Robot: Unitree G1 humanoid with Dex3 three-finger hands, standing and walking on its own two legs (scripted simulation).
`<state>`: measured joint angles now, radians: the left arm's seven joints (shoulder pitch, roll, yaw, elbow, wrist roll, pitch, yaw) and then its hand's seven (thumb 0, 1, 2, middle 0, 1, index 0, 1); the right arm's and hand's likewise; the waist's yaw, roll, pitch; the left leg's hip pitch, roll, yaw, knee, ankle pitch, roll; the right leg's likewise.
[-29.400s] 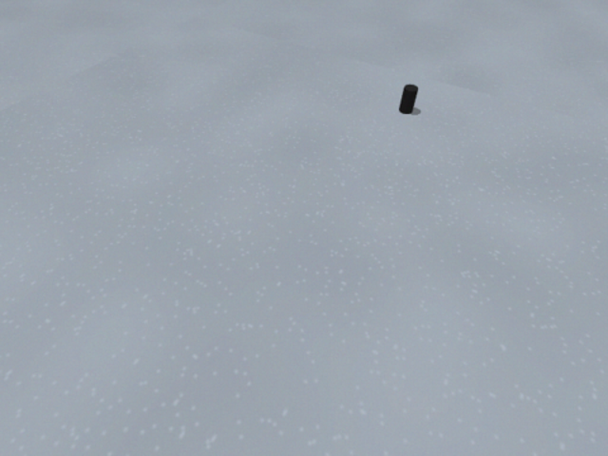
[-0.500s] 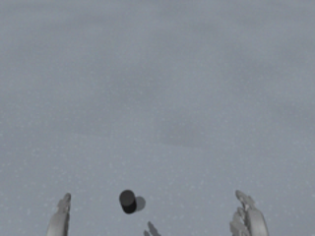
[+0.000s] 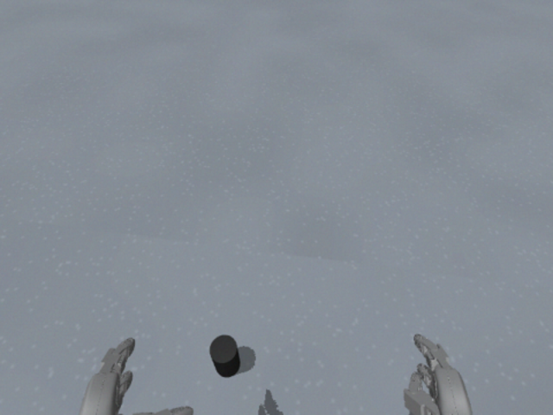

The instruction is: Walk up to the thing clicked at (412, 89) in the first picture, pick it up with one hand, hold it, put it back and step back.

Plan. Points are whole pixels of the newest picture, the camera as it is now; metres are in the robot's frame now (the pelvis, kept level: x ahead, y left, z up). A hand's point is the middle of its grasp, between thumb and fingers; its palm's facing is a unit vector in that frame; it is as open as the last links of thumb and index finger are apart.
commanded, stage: stand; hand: left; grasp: from the side
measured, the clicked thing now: (225, 356) +0.41 +0.15 -0.65
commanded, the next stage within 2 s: none
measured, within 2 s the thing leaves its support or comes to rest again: neither
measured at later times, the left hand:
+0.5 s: hand out of the picture +0.06 +0.25 -0.11, palm faces +0.01 -0.93 -0.35, open 7.4 cm
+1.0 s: hand out of the picture +0.03 +0.26 -0.10, palm faces +0.01 -0.94 -0.35, open 7.4 cm
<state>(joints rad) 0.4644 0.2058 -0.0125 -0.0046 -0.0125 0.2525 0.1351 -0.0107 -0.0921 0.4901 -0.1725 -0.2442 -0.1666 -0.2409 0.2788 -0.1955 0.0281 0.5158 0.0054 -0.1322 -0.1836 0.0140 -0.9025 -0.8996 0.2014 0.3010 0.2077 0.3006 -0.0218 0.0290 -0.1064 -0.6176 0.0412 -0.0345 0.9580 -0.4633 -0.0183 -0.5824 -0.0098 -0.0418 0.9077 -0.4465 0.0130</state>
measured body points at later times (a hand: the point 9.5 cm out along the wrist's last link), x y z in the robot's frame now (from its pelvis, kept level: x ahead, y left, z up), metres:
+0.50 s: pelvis -0.01 +0.00 +0.04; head +0.00 +0.00 +0.48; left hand +0.06 +0.30 -0.09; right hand +0.08 -0.29 -0.09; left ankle +0.01 +0.13 -0.69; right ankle +0.01 -0.13 -0.69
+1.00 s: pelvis -0.01 +0.01 +0.06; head -0.01 +0.00 +0.51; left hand +0.03 +0.30 -0.08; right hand +0.06 -0.28 -0.09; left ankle +0.01 +0.13 -0.69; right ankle +0.01 -0.13 -0.69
